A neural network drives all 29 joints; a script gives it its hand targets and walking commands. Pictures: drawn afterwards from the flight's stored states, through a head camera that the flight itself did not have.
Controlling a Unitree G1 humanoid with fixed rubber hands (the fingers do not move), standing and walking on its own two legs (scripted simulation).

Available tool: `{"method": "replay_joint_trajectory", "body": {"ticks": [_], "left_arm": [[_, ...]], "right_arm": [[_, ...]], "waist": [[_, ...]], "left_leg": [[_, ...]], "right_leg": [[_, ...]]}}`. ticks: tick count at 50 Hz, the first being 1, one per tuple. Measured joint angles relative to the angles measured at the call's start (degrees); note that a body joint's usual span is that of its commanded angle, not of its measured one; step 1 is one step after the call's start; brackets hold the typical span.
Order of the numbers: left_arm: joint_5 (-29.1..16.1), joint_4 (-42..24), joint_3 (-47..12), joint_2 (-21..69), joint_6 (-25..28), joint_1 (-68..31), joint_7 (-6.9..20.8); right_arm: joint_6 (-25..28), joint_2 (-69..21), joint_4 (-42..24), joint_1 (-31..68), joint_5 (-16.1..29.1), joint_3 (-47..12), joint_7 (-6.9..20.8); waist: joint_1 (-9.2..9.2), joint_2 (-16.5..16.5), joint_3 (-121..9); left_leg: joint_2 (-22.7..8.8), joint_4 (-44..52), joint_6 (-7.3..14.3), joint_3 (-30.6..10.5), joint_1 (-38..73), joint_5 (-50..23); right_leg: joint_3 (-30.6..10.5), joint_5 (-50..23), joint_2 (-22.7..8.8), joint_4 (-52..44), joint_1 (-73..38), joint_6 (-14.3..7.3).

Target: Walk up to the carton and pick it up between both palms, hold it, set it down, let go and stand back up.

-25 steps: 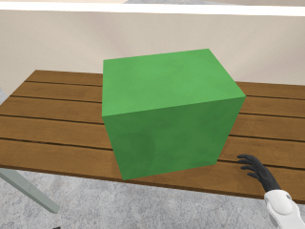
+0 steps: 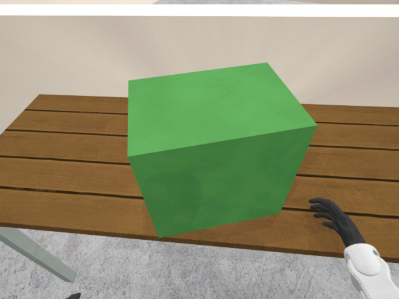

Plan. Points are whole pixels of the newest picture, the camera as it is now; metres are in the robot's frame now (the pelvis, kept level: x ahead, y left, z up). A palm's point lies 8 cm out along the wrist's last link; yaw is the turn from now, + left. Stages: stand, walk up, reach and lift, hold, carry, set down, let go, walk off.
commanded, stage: stand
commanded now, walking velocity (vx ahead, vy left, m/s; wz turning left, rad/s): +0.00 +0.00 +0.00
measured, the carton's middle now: (211, 153) +0.39 -0.01 +0.08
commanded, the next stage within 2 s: none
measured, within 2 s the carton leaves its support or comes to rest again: neither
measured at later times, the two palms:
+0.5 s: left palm out of the picture +0.10 +0.30 -0.10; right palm (348, 234) +0.24 -0.27 +0.00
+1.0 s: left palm out of the picture +0.12 +0.30 -0.10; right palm (348, 232) +0.24 -0.27 +0.00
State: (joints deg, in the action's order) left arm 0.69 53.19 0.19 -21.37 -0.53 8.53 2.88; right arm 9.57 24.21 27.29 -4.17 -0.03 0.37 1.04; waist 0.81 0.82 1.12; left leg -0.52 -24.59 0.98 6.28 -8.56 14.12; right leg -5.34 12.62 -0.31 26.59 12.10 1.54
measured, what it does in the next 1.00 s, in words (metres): stands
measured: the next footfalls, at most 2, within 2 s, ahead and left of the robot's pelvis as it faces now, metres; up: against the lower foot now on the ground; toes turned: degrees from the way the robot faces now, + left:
none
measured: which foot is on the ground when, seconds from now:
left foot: down 0.00-1.00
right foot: down 0.00-1.00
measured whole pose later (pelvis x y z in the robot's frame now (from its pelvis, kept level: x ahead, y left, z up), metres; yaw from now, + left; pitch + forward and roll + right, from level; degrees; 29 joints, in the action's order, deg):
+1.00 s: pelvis +0.01 +0.00 +0.00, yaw -1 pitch -3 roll +1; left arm 0.4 52.9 -0.2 -21.3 -1.5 8.4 2.3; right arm 8.9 23.9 29.3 -2.5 0.1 0.6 0.6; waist 0.6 0.3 1.8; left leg -0.5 -24.0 1.1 7.1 -6.3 15.1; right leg -5.9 13.2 -0.5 26.2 10.5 2.0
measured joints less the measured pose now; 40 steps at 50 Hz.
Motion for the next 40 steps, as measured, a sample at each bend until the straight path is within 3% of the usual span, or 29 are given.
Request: {"method": "replay_joint_trajectory", "body": {"ticks": [40], "left_arm": [[-0.08,-0.10,-0.18,0.15,-0.88,0.19,-0.41]], "right_arm": [[-0.26,-0.23,1.56,1.55,-0.12,0.16,-0.31]], "waist": [[-0.17,-0.51,0.70]], "left_leg": [[0.03,0.52,0.14,0.95,1.61,0.77]], "right_leg": [[-0.72,0.46,-0.18,-0.07,-0.84,0.36]]}}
